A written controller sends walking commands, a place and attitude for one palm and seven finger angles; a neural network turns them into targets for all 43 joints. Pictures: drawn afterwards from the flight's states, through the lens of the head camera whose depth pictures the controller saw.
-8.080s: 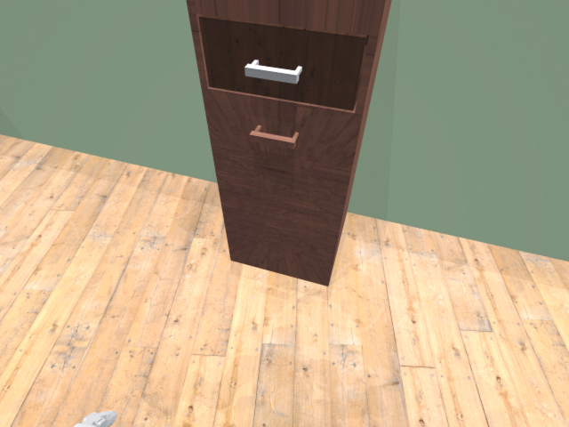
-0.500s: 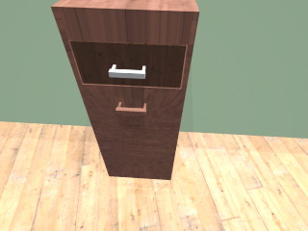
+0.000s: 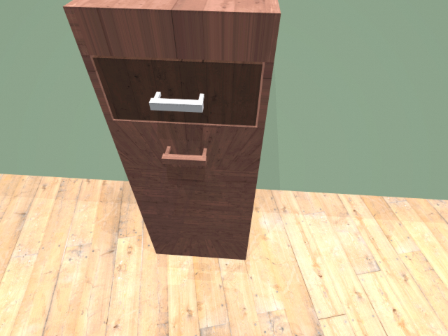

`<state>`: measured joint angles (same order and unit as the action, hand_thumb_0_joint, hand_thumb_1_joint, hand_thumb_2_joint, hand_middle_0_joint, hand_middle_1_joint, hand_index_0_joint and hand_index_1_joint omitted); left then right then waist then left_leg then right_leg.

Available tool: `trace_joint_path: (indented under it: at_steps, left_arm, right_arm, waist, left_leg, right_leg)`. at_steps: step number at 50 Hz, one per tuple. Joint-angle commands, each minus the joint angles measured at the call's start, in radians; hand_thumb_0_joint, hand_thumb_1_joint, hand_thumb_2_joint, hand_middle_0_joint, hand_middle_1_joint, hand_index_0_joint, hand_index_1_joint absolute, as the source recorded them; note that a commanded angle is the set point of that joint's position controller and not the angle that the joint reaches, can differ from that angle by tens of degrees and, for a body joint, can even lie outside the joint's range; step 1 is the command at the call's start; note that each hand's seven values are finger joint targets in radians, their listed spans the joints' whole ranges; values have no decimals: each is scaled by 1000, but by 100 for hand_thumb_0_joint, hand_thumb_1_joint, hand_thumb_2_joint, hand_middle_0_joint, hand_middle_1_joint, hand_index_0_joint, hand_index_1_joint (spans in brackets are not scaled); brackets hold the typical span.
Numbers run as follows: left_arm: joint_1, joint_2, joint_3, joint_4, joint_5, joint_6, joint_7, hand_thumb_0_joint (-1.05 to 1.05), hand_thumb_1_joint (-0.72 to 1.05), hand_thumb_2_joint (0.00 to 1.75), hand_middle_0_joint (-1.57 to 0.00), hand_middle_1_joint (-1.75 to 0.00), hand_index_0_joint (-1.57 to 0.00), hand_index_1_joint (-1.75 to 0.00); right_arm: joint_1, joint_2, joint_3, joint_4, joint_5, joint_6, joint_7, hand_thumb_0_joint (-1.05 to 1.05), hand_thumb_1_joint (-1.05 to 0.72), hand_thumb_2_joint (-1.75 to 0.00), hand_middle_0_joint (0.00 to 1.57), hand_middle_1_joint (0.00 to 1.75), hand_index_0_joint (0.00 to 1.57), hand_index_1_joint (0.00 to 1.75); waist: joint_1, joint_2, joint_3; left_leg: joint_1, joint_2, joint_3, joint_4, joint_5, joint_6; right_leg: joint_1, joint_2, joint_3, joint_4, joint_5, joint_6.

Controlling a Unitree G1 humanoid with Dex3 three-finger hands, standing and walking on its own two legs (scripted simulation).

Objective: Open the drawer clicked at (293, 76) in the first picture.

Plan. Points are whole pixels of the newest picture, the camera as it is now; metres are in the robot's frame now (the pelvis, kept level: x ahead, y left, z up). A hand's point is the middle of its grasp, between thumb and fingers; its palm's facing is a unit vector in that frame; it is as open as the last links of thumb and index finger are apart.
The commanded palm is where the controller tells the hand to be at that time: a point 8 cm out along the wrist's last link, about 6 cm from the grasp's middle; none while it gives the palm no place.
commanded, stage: come to a stop and stand still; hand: left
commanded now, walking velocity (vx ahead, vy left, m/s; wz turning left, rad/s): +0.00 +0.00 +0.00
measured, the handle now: (178, 100) +0.60 +0.15 +0.12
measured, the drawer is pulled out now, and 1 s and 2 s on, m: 0.00 0.00 0.00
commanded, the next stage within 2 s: look again from close up in 0.48 s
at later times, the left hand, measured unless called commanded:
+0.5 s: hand out of the picture +0.00 +0.13 -0.17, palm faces +0.06 -0.98 -0.17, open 7.4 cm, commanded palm none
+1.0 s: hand out of the picture +0.06 +0.18 -0.18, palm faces +0.04 -0.98 -0.20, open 7.4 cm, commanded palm none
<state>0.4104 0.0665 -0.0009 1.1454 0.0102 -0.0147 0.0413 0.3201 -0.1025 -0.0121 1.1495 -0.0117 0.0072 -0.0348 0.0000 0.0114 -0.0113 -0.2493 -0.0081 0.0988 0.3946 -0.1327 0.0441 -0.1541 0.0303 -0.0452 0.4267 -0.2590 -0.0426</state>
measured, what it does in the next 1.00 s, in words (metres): stands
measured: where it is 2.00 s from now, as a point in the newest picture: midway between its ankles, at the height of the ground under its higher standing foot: outside the picture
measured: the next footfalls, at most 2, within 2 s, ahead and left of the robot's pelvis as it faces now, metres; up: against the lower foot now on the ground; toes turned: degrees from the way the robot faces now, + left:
none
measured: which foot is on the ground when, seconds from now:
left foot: down 0.00-1.00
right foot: down 0.00-1.00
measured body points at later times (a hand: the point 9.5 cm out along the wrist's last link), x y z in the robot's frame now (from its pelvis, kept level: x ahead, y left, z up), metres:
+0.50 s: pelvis +0.02 -0.02 +0.00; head +0.03 -0.02 +0.45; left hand +0.00 +0.19 -0.16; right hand +0.00 -0.22 -0.17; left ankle +0.05 +0.09 -0.74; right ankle -0.02 -0.09 -0.74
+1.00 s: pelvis +0.05 +0.01 -0.01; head +0.05 +0.01 +0.44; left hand +0.06 +0.23 -0.17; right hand +0.06 -0.22 -0.16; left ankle +0.04 +0.10 -0.74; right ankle -0.02 -0.09 -0.74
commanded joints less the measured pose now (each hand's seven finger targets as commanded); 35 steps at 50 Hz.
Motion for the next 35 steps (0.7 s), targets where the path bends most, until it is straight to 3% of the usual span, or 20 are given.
trace_joint_path:
  at_steps: [1, 28, 29, 30, 31, 32, 33, 35]
  left_arm:
    - [80, 88, 7, -17, 2, -10, 10, 0, 90, 90, -20, -30, -20, -30]
    - [40, 113, 13, -31, 0, -11, 11, 0, 90, 90, -20, -30, -20, -30]
    - [78, 147, 5, -21, 22, -45, 44, 0, 90, 90, -20, -30, -20, -30]
    - [32, 186, 10, -77, 11, -50, 34, 0, 90, 90, -20, -30, -20, -30]
    - [-8, 191, 12, -91, 13, -50, 25, 0, 90, 90, -20, -30, -20, -30]
    - [-33, 178, 7, -96, 11, -50, 20, 0, 90, 90, -20, -30, -20, -30]
    - [-35, 172, 9, -109, 8, -54, 18, 0, 90, 90, -20, -30, -20, -30]
    - [-31, 164, 10, -110, 4, -59, 18, 0, 90, 90, -20, -30, -20, -30]
  right_arm:
    - [78, -64, -5, -17, 1, -14, -3, 0, -90, -90, 20, 30, 20, 30]
    - [48, -80, 3, -7, 0, -23, -11, 0, -90, -90, 20, 30, 20, 30]
    - [-50, -114, 11, -90, 7, -46, 5, 0, -90, -90, 20, 30, 20, 30]
    - [3, -80, 7, -119, 3, -26, 15, 0, -90, -90, 20, 30, 20, 30]
    - [2, -77, 4, -105, -5, -15, 23, 0, -90, -90, 20, 30, 20, 30]
    - [23, -78, 4, -102, -7, -14, 24, 0, -90, -90, 20, 30, 20, 30]
    - [41, -76, 5, -108, -10, -17, 24, 0, -90, -90, 20, 30, 20, 30]
    - [60, -81, 12, -112, -8, -34, 18, 0, -90, -90, 20, 30, 20, 30]
  waist:
    - [-6, -30, 131]
    - [2, -15, 104]
    - [30, -87, 133]
    - [-24, -106, 89]
    - [-23, -38, 102]
    - [-41, -29, 99]
    - [-45, -13, 80]
    - [-41, -3, 24]
  left_leg:
    - [50, 113, -138, -72, -76, -14]
    - [93, 122, -122, -51, 57, -20]
    - [-35, 102, -96, 196, 52, -37]
    - [-47, 67, -116, 220, -184, -26]
    - [-30, 68, -102, 233, -185, -28]
    - [-22, 66, -93, 235, -169, -29]
    - [-11, 56, -95, 221, -124, -29]
    - [26, 70, -111, 144, -21, -20]
  right_leg:
    - [-160, -133, 147, -144, -46, 2]
    - [-55, -137, 129, -133, 158, 7]
    - [-57, -191, 199, -121, 612, 65]
    - [-70, -240, 215, -147, 347, 30]
    - [-113, -244, 207, -167, 177, -15]
    - [-145, -227, 198, -176, 17, -54]
    - [-140, -209, 198, -156, 21, -72]
    - [-79, -179, 168, -72, 208, -73]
